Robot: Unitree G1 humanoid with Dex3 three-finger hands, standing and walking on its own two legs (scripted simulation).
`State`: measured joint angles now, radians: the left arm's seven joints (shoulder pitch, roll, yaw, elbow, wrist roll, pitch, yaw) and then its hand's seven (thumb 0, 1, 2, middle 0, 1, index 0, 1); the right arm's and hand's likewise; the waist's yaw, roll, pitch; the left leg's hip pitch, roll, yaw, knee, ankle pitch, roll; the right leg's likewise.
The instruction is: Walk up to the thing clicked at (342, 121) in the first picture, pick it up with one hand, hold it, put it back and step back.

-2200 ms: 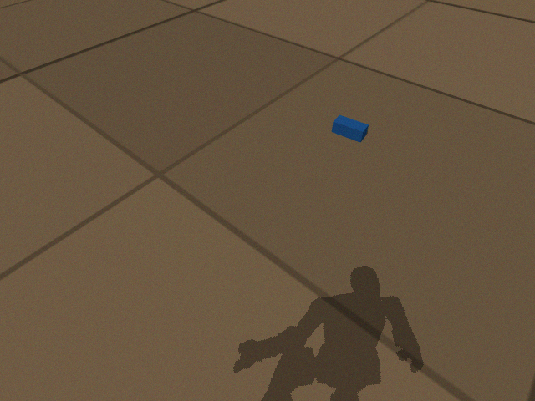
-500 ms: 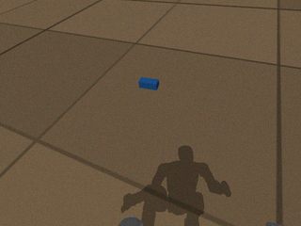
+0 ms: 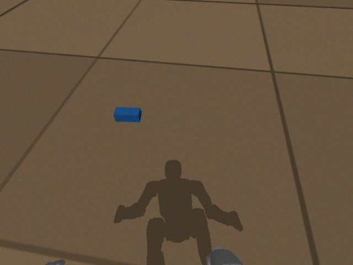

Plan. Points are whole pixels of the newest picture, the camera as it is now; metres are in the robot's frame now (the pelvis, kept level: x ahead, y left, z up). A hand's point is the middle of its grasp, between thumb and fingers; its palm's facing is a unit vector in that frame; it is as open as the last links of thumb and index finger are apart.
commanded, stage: walk up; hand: left
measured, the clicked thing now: (127, 114) +1.32 +0.35 -0.73
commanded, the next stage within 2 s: none
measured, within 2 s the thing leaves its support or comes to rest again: neither
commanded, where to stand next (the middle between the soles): +0.91 +0.12 m, yaw -6 degrees
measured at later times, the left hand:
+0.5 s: hand (72, 222) +0.28 +0.30 -0.14, palm faces -0.05 -0.92 -0.39, open 7.3 cm
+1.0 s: hand (86, 140) +0.58 +0.32 -0.14, palm faces -0.18 -0.89 -0.41, open 7.3 cm
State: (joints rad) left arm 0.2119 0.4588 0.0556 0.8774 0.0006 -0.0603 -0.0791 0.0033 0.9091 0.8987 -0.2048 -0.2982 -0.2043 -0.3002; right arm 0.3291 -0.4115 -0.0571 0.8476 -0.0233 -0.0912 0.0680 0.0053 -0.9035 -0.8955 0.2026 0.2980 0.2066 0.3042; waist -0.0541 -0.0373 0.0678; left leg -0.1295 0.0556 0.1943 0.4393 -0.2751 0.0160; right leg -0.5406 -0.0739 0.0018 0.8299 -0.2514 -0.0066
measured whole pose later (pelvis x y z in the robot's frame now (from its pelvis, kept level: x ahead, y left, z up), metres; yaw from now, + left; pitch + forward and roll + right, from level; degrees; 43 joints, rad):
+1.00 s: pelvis +0.45 +0.06 -0.01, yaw -7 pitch -3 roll +1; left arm 0.22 0.43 0.05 0.92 0.01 -0.07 -0.06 0.00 0.91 0.90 -0.21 -0.30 -0.21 -0.30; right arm 0.39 -0.42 -0.06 0.87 -0.02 -0.04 0.07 0.01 -0.90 -0.90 0.20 0.30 0.21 0.30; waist -0.05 0.02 0.08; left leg -0.09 0.03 0.17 0.56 -0.42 0.02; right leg -0.41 -0.06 -0.06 0.57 -0.17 -0.03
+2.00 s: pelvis +0.78 +0.11 -0.01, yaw -6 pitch -3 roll -1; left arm 0.29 0.40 0.04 0.87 0.02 -0.10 -0.02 0.00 0.90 0.90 -0.21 -0.30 -0.21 -0.30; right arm 0.28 -0.44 -0.07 0.87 -0.02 -0.01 0.07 0.01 -0.91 -0.90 0.20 0.30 0.20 0.30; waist 0.02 0.08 0.08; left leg -0.49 0.09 0.00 0.91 -0.37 0.01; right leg -0.27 -0.05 -0.08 0.58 -0.26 -0.02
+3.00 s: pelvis +0.89 +0.13 +0.01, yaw -9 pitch -2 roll +0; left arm 0.02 0.35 0.02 1.15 0.00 -0.01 -0.02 0.00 0.91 0.90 -0.21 -0.30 -0.21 -0.30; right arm 0.06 -0.37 0.00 1.16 -0.01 -0.03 0.01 0.01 -0.91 -0.90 0.20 0.30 0.20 0.30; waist -0.01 -0.01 0.05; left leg -0.15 0.06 0.06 0.37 -0.18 -0.04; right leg -0.15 -0.02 -0.03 0.39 -0.20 0.00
